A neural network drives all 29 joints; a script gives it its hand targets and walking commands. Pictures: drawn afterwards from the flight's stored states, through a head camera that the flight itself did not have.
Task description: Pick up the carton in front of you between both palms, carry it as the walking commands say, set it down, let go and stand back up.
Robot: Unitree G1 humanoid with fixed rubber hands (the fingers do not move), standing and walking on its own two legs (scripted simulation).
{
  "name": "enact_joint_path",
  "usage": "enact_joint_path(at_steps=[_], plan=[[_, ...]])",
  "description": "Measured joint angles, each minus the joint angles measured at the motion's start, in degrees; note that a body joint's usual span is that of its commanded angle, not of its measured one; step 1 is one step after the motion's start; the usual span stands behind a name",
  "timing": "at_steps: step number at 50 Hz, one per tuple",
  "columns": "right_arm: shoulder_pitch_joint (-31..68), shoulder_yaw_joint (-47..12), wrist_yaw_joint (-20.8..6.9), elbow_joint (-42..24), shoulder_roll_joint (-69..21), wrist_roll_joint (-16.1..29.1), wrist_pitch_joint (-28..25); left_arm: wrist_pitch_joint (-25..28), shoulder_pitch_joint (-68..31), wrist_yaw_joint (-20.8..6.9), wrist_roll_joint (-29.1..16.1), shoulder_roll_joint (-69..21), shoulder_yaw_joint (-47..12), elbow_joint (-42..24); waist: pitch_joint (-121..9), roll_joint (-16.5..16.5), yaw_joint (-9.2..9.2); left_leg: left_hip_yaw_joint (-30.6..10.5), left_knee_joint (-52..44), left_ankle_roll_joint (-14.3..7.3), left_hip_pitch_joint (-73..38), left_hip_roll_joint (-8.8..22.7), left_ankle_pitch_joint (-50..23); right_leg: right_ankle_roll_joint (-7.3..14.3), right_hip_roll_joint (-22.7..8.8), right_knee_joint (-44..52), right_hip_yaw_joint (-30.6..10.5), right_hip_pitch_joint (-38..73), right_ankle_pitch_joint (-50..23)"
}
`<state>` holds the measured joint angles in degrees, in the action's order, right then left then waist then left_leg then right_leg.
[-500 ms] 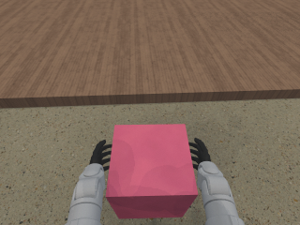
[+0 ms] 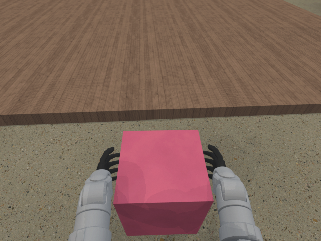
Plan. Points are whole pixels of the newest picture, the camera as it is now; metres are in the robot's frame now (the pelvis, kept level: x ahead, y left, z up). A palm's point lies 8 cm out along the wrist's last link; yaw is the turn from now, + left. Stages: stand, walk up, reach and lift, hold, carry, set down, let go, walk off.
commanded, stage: reach and lift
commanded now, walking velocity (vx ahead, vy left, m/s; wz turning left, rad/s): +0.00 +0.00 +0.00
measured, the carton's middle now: (161, 184) +0.31 +0.00 -0.05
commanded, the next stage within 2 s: hold in 0.64 s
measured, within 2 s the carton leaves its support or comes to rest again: neither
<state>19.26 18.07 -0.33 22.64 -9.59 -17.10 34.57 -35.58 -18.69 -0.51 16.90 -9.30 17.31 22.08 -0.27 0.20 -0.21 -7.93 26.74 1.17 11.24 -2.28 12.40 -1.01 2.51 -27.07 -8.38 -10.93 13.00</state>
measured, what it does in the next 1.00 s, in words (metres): stands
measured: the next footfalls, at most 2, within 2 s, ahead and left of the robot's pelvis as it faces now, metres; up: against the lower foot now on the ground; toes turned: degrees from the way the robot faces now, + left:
right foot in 1.78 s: +0.23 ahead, -0.11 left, +0.00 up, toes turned -9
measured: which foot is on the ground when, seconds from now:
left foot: down 0.00-1.00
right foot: down 0.00-1.00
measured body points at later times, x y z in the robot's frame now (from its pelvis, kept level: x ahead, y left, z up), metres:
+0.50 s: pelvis +0.02 +0.00 +0.01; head -0.01 +0.00 +0.46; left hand +0.32 +0.15 +0.03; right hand +0.32 -0.15 +0.03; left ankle +0.03 +0.13 -0.74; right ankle +0.02 -0.13 -0.74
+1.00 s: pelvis +0.01 +0.00 +0.01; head -0.04 +0.00 +0.45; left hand +0.31 +0.15 +0.05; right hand +0.31 -0.15 +0.05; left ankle +0.03 +0.13 -0.74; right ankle +0.02 -0.13 -0.74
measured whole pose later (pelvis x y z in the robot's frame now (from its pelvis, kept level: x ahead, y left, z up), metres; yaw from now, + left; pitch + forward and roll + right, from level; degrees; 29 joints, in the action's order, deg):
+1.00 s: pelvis +0.01 +0.00 +0.01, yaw +0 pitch -7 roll +0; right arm 16.1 13.9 -0.5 14.3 -8.9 -16.0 43.2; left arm -44.1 -15.6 -0.5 15.9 -8.8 13.1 13.9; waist 0.5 0.2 0.0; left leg -7.6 20.9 0.9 3.3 -1.8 10.6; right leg -0.8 1.9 -21.1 -8.0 -3.0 11.1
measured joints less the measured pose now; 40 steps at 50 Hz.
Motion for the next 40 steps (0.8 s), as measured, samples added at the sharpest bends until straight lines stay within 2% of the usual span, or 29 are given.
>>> enact_joint_path(at_steps=[33,40], plan=[[-4.64,-4.89,0.17,-6.68,0.98,1.5,4.95,-4.83,4.66,0.5,-1.5,0.82,-5.0,-6.63,-0.19,0.02,0.1,0.1,-5.82,-0.29,-6.31,0.36,-1.22,0.2,-0.61,5.95,0.36,6.4,-1.23],[-5.46,-6.15,0.47,-10.36,1.17,2.46,7.45,-7.28,5.46,0.85,-2.47,1.0,-6.23,-10.27,-0.38,0.02,0.2,0.11,-6.98,-0.29,-7.85,0.45,-1.85,0.2,-0.68,7.14,0.38,7.94,-1.89]])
